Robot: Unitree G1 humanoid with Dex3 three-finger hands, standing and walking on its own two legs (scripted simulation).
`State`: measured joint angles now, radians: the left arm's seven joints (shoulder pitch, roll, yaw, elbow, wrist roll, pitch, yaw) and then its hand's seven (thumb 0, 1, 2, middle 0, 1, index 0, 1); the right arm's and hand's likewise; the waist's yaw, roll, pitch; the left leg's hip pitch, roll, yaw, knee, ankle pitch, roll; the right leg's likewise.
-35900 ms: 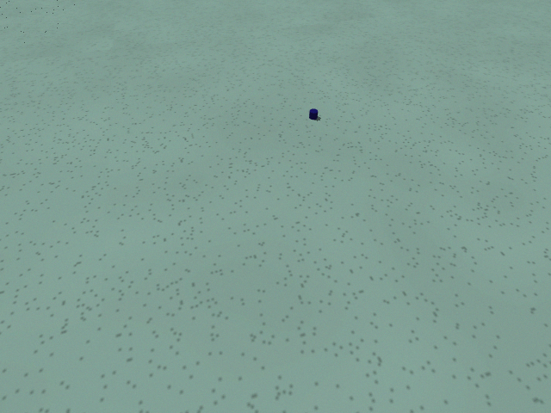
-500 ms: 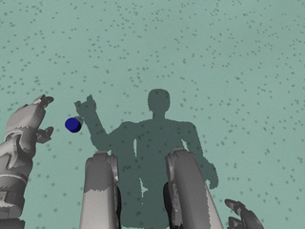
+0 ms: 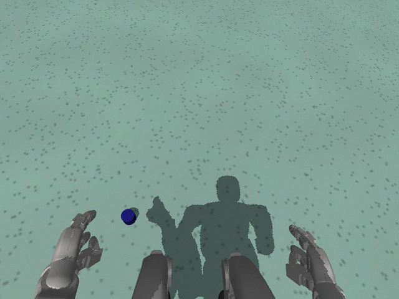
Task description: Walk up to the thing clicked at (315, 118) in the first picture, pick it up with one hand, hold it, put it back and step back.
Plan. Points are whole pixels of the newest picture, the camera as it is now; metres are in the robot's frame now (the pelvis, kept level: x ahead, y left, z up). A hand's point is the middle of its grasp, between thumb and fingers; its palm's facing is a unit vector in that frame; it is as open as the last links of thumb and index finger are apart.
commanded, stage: home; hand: left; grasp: from above
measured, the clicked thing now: (128, 216) +0.46 +0.27 -0.59
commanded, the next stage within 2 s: none
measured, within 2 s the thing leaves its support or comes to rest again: neither
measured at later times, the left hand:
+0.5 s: hand (85, 259) +0.21 +0.18 +0.05, palm faces +0.09 -0.98 -0.20, open 7.4 cm
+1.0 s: hand (85, 263) +0.20 +0.18 +0.05, palm faces +0.09 -0.98 -0.20, open 7.4 cm
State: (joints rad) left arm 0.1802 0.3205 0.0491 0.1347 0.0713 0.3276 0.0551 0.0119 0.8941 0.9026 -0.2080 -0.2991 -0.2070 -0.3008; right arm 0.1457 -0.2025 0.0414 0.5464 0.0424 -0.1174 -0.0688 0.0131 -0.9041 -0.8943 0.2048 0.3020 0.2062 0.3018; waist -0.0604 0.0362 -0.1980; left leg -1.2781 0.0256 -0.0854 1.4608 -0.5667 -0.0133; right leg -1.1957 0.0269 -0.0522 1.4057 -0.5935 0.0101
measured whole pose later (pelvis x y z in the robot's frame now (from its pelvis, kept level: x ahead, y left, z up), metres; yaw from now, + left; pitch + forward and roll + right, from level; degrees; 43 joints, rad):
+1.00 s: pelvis +0.05 +0.00 +0.10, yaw +2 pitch +10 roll -3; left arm 0.50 0.22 0.04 -0.12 -0.05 0.45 0.02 0.01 0.91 0.90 -0.20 -0.30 -0.20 -0.30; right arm 0.30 -0.21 0.04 0.54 0.00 -0.24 -0.18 0.02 -0.90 -0.89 0.21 0.30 0.21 0.30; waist -0.04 0.04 -0.16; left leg -0.71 0.02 -0.07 1.01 -0.48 -0.01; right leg -0.62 0.01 -0.04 0.95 -0.49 0.01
